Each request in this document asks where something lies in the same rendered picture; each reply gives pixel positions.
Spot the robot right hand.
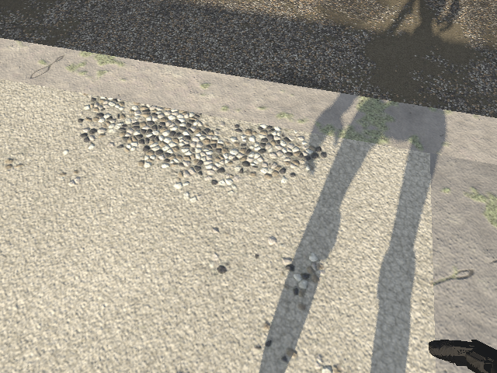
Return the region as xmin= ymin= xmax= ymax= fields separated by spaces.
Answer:
xmin=429 ymin=340 xmax=497 ymax=373

